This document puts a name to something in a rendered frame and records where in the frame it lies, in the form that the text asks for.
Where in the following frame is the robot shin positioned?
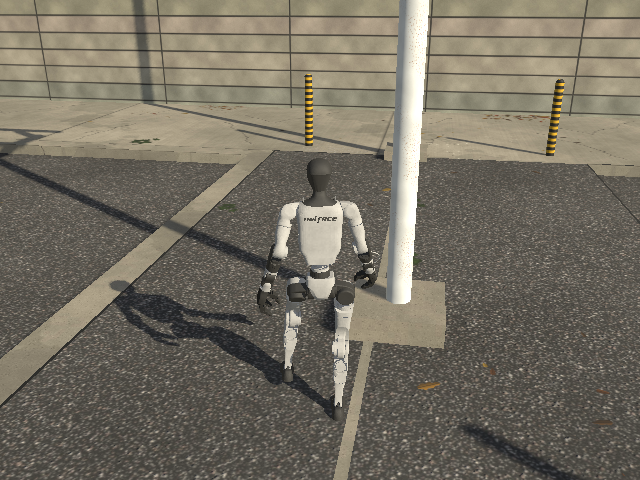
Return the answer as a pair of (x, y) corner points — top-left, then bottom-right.
(333, 341), (349, 407)
(283, 310), (298, 369)

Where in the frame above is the robot right upper arm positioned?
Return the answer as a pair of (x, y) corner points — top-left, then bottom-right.
(340, 201), (368, 254)

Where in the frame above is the robot left upper arm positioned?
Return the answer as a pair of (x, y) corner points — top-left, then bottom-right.
(272, 202), (299, 259)

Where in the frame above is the right robot hand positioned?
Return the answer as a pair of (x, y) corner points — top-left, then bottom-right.
(354, 270), (377, 289)

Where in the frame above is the robot right shin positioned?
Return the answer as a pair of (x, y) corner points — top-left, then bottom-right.
(333, 341), (349, 407)

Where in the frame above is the robot left forearm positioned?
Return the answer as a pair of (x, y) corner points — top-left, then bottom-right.
(260, 244), (282, 292)

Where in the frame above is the robot right forearm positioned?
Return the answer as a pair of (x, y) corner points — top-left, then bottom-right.
(358, 238), (375, 274)

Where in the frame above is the robot left shin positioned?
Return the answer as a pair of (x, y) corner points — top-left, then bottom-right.
(283, 310), (298, 369)

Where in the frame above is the left robot hand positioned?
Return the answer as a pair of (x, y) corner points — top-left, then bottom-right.
(257, 288), (280, 316)

